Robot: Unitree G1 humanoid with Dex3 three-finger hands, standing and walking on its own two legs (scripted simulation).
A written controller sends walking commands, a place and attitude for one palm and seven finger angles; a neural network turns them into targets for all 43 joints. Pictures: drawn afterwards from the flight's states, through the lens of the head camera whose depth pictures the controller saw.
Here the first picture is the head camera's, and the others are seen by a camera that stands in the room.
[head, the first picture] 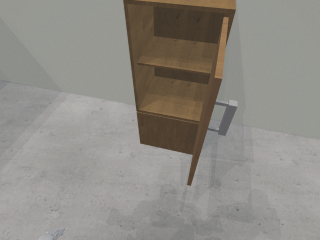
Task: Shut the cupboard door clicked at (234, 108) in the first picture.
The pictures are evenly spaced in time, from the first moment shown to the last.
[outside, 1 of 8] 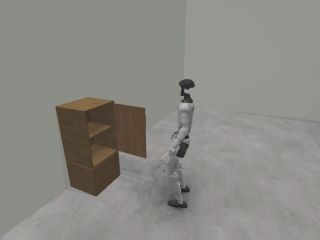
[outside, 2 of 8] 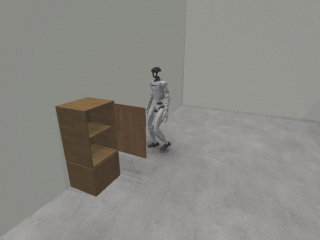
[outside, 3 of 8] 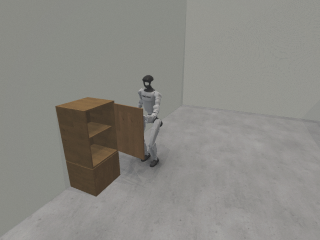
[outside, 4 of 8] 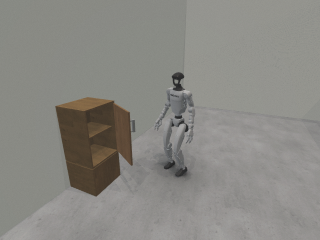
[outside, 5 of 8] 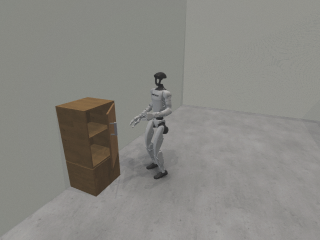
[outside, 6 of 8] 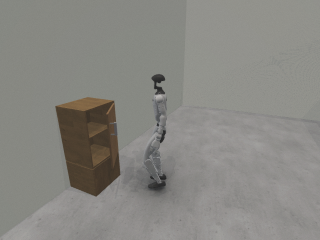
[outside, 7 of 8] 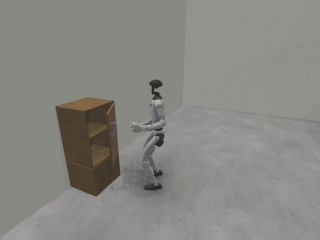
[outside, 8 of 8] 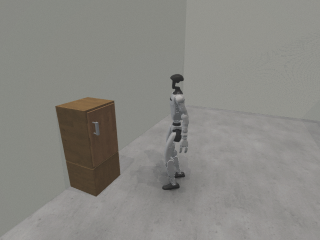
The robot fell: no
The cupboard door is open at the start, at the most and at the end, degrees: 89 89 0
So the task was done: yes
